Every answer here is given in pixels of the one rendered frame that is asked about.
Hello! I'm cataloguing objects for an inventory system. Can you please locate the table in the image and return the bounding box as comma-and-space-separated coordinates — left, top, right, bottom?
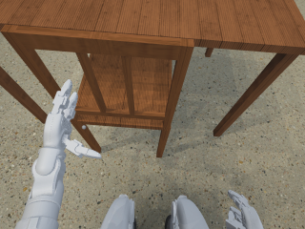
0, 0, 305, 137

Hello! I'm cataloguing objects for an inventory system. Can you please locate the left robot shin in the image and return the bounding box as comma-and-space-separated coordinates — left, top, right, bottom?
119, 194, 133, 229

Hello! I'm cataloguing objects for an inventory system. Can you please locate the chair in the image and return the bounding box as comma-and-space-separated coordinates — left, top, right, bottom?
0, 24, 194, 158

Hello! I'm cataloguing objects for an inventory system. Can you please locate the right robot shin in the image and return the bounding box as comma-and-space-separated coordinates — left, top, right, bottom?
170, 195, 187, 229

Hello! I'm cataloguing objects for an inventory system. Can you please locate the robot shin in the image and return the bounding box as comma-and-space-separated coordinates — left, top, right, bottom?
170, 195, 187, 229
119, 194, 133, 229

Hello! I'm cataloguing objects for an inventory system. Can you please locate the robot left forearm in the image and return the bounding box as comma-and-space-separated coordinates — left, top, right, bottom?
14, 147, 67, 229

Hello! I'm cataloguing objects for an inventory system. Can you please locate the robot right hand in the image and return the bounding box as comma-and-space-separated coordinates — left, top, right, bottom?
226, 190, 264, 229

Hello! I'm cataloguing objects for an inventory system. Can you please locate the robot left hand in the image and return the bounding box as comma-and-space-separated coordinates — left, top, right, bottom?
43, 79, 102, 159

